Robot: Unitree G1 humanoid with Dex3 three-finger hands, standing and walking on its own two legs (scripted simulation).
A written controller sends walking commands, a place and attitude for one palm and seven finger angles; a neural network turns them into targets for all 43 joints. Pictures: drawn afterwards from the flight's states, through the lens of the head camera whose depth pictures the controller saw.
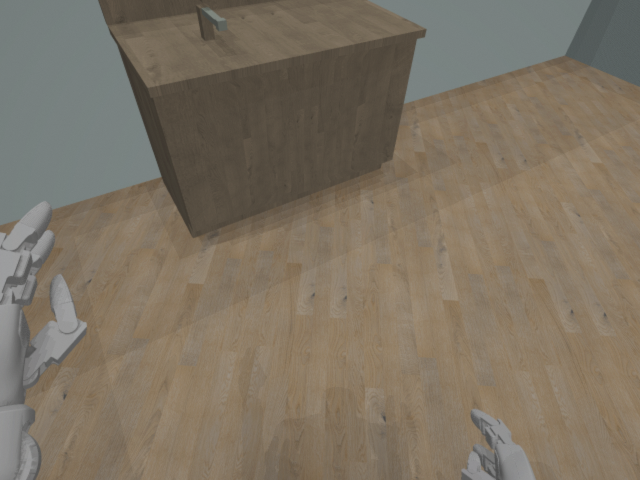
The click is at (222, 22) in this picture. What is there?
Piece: tap's lever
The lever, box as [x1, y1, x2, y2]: [215, 18, 227, 30]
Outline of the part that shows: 215,19 216,28 218,30 227,29 225,19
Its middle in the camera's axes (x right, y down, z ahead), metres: -0.31 -0.66 +1.19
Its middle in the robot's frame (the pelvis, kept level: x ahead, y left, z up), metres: +1.32 +0.39 +0.04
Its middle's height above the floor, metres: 0.81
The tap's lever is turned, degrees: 0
